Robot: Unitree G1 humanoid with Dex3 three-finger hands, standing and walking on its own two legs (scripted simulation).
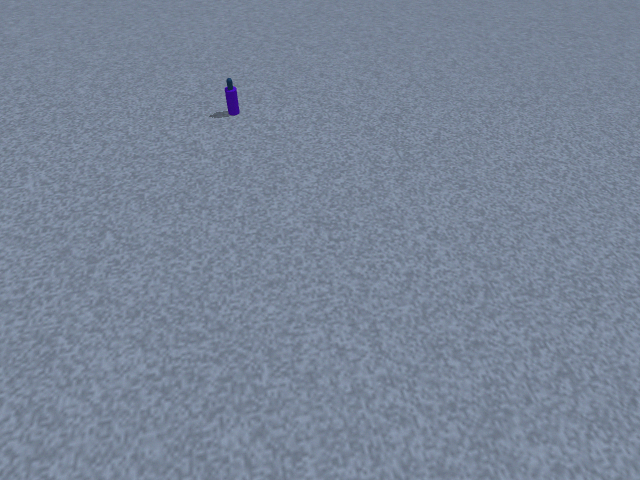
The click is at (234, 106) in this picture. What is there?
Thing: necked bottle
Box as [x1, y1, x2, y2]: [225, 78, 239, 114]
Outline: 227,78 225,94 228,112 230,114 237,114 239,112 235,87 232,85 231,79
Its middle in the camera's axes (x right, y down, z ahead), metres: -0.49 -0.82 +2.20
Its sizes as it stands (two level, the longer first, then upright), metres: 0.063 0.063 0.206
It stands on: the floor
